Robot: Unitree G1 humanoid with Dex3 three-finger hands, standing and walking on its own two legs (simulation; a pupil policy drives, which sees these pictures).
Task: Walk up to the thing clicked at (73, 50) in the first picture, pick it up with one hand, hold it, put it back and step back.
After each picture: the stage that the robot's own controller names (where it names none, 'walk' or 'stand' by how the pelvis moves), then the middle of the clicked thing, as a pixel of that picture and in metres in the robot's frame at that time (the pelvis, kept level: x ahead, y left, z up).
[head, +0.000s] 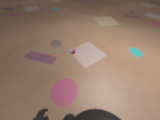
stand; (73, 51) +1.39 +0.31 -0.72
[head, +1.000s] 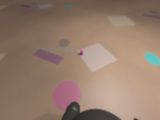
walk; (81, 52) +1.29 +0.23 -0.72
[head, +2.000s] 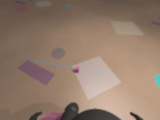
walk; (77, 69) +0.81 +0.19 -0.70
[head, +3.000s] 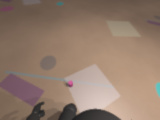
walk; (70, 84) +0.51 +0.20 -0.70
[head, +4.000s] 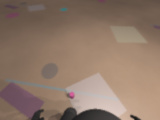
stand; (72, 95) +0.39 +0.17 -0.70
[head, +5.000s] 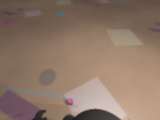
stand; (70, 101) +0.34 +0.18 -0.72
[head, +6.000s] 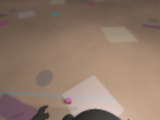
stand; (69, 101) +0.34 +0.21 -0.72
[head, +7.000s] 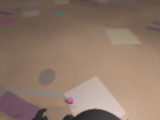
stand; (70, 100) +0.35 +0.19 -0.73
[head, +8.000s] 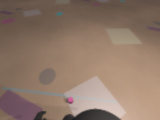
stand; (70, 100) +0.35 +0.18 -0.73
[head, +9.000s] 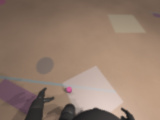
go down; (69, 90) +0.37 +0.18 -0.69
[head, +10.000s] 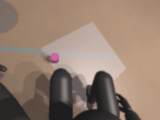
go down; (55, 58) +0.42 +0.23 -0.28
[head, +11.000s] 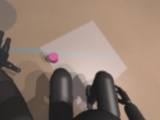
close in; (53, 58) +0.42 +0.24 -0.28
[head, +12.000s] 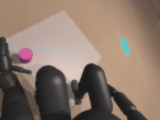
close; (25, 56) +0.41 +0.27 -0.22
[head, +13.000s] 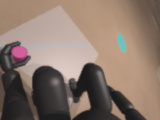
close; (20, 55) +0.40 +0.28 -0.22
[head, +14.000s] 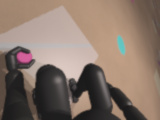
lift; (24, 58) +0.37 +0.27 -0.23
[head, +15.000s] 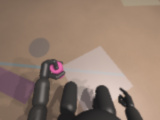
lift; (58, 70) +0.32 +0.20 -0.01
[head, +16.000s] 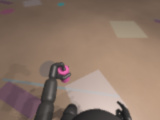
hold; (64, 74) +0.32 +0.17 +0.01
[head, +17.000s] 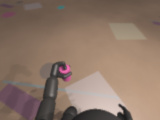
hold; (65, 73) +0.33 +0.16 +0.01
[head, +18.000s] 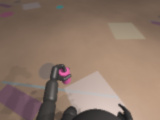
crouch; (65, 76) +0.32 +0.16 +0.00
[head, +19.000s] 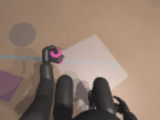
crouch; (57, 56) +0.43 +0.21 -0.09
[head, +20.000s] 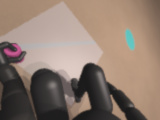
lower; (15, 54) +0.41 +0.30 -0.22
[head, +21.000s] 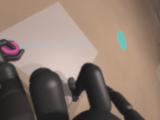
lower; (12, 52) +0.41 +0.30 -0.23
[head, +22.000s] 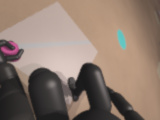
lower; (12, 52) +0.42 +0.30 -0.23
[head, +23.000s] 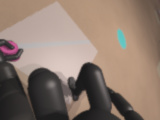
lower; (11, 52) +0.42 +0.30 -0.22
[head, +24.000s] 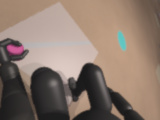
loosen; (16, 52) +0.41 +0.29 -0.23
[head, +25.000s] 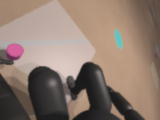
withdraw; (14, 52) +0.41 +0.29 -0.23
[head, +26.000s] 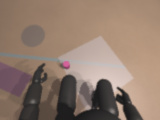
walk; (66, 65) +0.45 +0.21 -0.41
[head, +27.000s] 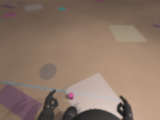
stand; (71, 96) +0.38 +0.17 -0.66
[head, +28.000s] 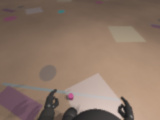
stand; (71, 96) +0.38 +0.18 -0.67
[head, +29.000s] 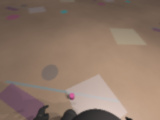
stand; (72, 96) +0.39 +0.17 -0.70
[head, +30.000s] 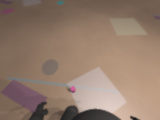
walk; (73, 89) +0.41 +0.17 -0.71
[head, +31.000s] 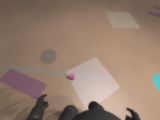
walk; (72, 77) +0.55 +0.16 -0.71
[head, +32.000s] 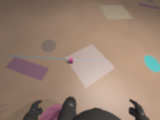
walk; (71, 60) +0.82 +0.26 -0.69
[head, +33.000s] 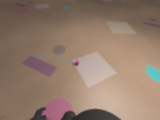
stand; (77, 62) +1.03 +0.18 -0.71
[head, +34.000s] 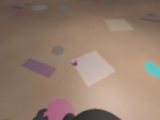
stand; (76, 62) +1.02 +0.21 -0.72
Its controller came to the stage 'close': yes
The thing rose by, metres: 0.70
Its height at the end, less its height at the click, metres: +0.00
